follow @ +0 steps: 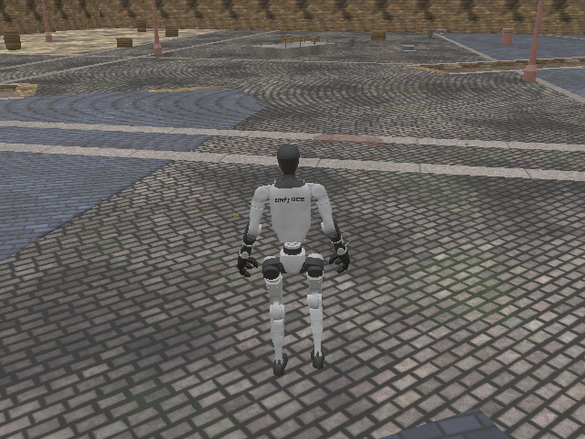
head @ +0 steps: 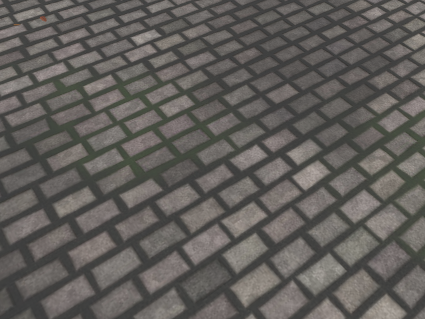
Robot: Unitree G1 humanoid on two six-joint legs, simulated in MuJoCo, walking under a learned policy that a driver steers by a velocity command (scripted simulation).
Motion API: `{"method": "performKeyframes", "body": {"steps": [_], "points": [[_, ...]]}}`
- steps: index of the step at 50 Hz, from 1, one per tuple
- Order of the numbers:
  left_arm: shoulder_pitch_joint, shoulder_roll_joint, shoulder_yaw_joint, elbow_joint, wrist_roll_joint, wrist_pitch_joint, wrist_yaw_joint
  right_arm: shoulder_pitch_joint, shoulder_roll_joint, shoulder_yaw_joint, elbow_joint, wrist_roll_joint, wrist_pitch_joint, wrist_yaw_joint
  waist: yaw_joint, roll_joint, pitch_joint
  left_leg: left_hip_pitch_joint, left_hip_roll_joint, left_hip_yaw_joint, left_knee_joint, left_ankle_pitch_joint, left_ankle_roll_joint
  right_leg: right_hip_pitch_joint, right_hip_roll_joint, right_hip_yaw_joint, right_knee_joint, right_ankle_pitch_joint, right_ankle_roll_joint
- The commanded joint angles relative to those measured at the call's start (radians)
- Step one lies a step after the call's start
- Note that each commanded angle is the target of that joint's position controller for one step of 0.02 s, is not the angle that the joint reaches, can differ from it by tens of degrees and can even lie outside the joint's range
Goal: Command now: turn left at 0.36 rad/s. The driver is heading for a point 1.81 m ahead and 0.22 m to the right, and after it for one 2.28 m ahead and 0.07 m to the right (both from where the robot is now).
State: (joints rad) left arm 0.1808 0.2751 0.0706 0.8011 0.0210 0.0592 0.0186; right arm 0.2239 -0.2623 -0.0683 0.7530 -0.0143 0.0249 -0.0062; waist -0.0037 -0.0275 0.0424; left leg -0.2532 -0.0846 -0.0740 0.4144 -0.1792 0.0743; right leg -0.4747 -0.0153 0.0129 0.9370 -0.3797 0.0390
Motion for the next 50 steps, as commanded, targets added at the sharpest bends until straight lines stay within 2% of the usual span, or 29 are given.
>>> {"method": "performKeyframes", "body": {"steps": [1, 4, 6, 8, 9, 10, 11, 12, 13, 15, 18, 19, 21, 22, 23, 24, 26, 28, 36, 50], "points": [[-0.016, 0.054, 0.003, -0.072, -0.005, -0.011, 0.005, 0.045, -0.141, -0.031, -0.043, -0.008, -0.008, -0.003, -0.030, 0.147, -0.096, 0.156, 0.276, -0.252, -0.077, 0.322, 0.174, -0.019, 0.002, 0.002, -0.088, -0.030, -0.013], [0.001, 0.053, -0.001, -0.074, -0.014, -0.015, 0.009, 0.019, -0.145, -0.026, -0.042, -0.014, -0.004, 0.001, -0.025, 0.153, -0.094, 0.098, 0.270, -0.266, -0.059, 0.342, 0.162, 0.097, 0.023, -0.011, -0.190, -0.051, -0.035], [0.031, 0.048, -0.004, -0.070, -0.019, -0.021, 0.013, -0.003, -0.143, -0.021, -0.037, -0.011, -0.001, 0.001, -0.009, 0.149, -0.092, 0.073, 0.262, -0.281, -0.040, 0.349, 0.142, 0.182, 0.036, -0.022, -0.310, -0.022, -0.050], [0.091, 0.028, -0.013, -0.050, -0.012, -0.036, 0.018, -0.031, -0.123, -0.009, -0.032, 0.004, 0.002, -0.005, 0.034, 0.108, -0.088, -0.010, 0.217, -0.268, 0.000, 0.243, 0.073, 0.359, 0.022, -0.011, -0.592, 0.183, -0.069], [0.084, 0.074, -0.010, -0.059, 0.008, -0.050, 0.025, -0.008, -0.073, 0.006, -0.036, 0.005, -0.003, -0.006, 0.011, -0.002, -0.095, -0.072, 0.155, -0.226, 0.064, 0.083, 0.014, 0.423, -0.120, 0.142, -0.685, 0.184, -0.091], [0.006, 0.151, -0.004, -0.088, 0.009, -0.058, 0.021, 0.031, -0.037, 0.015, -0.037, 0.016, -0.004, -0.006, -0.042, -0.147, -0.074, -0.136, 0.004, -0.088, 0.122, -0.153, -0.026, 0.390, -0.292, 0.337, -0.718, 0.351, -0.168], [-0.006, 0.123, -0.009, -0.083, 0.005, -0.060, 0.013, 0.011, -0.091, 0.003, -0.021, 0.000, 0.005, -0.008, -0.010, -0.171, -0.069, -0.034, 0.013, -0.033, 0.228, -0.313, -0.038, 0.259, -0.348, 0.346, -0.699, 0.407, -0.259], [-0.030, 0.075, -0.025, -0.085, 0.002, -0.066, 0.007, 0.004, -0.099, -0.001, -0.011, 0.002, 0.010, -0.004, -0.020, -0.131, -0.045, -0.014, 0.024, -0.038, 0.277, -0.299, -0.042, 0.238, -0.305, 0.304, -0.702, 0.408, -0.268], [-0.050, 0.061, -0.031, -0.080, 0.000, -0.069, 0.006, -0.002, -0.088, -0.001, -0.001, 0.004, 0.011, 0.000, -0.026, -0.118, -0.027, -0.016, 0.027, -0.036, 0.280, -0.267, -0.049, 0.238, -0.255, 0.247, -0.692, 0.394, -0.243], [-0.046, 0.069, -0.033, -0.065, -0.004, -0.072, 0.011, 0.007, -0.072, 0.004, 0.016, -0.002, 0.011, 0.006, -0.026, -0.141, -0.035, -0.017, 0.038, -0.009, 0.235, -0.221, -0.065, 0.307, -0.188, 0.169, -0.644, 0.502, -0.204], [0.003, 0.085, -0.028, -0.034, -0.008, -0.067, 0.009, 0.010, -0.047, 0.017, 0.050, 0.007, 0.008, -0.004, -0.006, -0.105, -0.076, 0.027, 0.038, 0.036, 0.070, -0.156, -0.082, 0.397, -0.167, 0.142, -0.572, 0.641, -0.196], [0.002, 0.091, -0.025, -0.026, -0.010, -0.064, 0.010, 0.014, -0.042, 0.022, 0.062, 0.008, 0.006, -0.008, -0.013, -0.095, -0.080, 0.077, 0.047, 0.037, -0.023, -0.050, -0.082, 0.388, -0.156, 0.136, -0.559, 0.621, -0.177], [0.009, 0.079, -0.026, -0.022, -0.010, -0.065, 0.006, 0.001, -0.081, 0.020, 0.073, -0.006, -0.003, -0.016, 0.002, -0.065, -0.090, 0.184, 0.115, -0.042, -0.069, 0.116, -0.077, 0.317, -0.132, 0.143, -0.569, 0.456, -0.123], [0.031, 0.079, -0.022, -0.020, -0.008, -0.066, 0.000, -0.001, -0.112, 0.015, 0.082, -0.009, -0.007, -0.018, 0.030, -0.013, -0.074, 0.196, 0.158, -0.074, -0.035, 0.193, -0.068, 0.280, -0.096, 0.122, -0.581, 0.366, -0.108], [0.030, 0.052, -0.028, -0.002, -0.015, -0.063, -0.001, -0.013, -0.107, 0.013, 0.106, 0.007, -0.007, -0.016, 0.029, 0.067, -0.040, 0.115, 0.147, -0.071, -0.031, 0.136, -0.051, 0.305, -0.060, 0.087, -0.613, 0.279, -0.098], [0.011, 0.065, -0.026, 0.010, -0.012, -0.060, 0.001, -0.010, -0.075, 0.021, 0.113, 0.007, -0.010, -0.013, 0.009, 0.059, -0.018, 0.078, 0.143, -0.078, -0.061, 0.080, -0.050, 0.322, -0.060, 0.083, -0.601, 0.236, -0.094], [-0.002, 0.068, -0.024, 0.027, -0.009, -0.057, 0.000, -0.004, -0.069, 0.026, 0.140, -0.001, -0.016, -0.017, 0.007, 0.055, -0.014, 0.071, 0.142, -0.080, -0.087, 0.077, -0.047, 0.339, -0.067, 0.086, -0.593, 0.264, -0.097], [0.003, 0.063, -0.024, 0.046, -0.008, -0.060, -0.001, -0.002, -0.082, 0.025, 0.165, 0.002, -0.021, -0.022, 0.011, 0.057, -0.020, 0.085, 0.144, -0.080, -0.091, 0.072, -0.045, 0.338, -0.072, 0.091, -0.602, 0.267, -0.096], [0.028, 0.057, -0.029, 0.141, -0.009, -0.059, 0.000, 0.012, -0.074, 0.035, 0.249, 0.003, -0.027, -0.026, 0.010, 0.034, 0.006, 0.076, 0.151, -0.085, -0.121, 0.013, -0.033, 0.322, -0.066, 0.091, -0.631, 0.201, -0.086], [0.091, 0.029, -0.049, 0.255, -0.010, -0.061, 0.008, 0.053, -0.036, 0.056, 0.343, 0.005, -0.031, -0.031, 0.012, 0.031, 0.016, 0.065, 0.149, -0.074, -0.123, 0.015, -0.027, 0.310, -0.065, 0.089, -0.628, 0.208, -0.082]]}}
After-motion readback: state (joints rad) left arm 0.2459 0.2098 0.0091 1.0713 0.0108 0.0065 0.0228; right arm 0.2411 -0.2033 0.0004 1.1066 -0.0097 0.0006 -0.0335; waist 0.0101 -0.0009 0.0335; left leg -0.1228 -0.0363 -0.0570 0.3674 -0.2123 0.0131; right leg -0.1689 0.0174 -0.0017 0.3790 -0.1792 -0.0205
